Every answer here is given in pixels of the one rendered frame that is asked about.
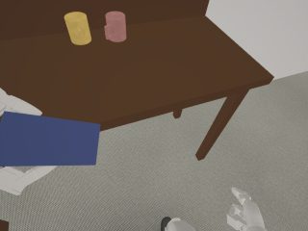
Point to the robot left hand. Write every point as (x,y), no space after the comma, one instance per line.
(12,179)

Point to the robot right foot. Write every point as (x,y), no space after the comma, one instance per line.
(164,223)

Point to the robot right hand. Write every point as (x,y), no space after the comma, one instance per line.
(242,217)

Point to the sponge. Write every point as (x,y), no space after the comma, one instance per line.
(44,141)

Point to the robot right thigh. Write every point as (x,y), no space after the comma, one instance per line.
(179,225)

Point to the table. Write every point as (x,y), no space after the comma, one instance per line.
(174,57)

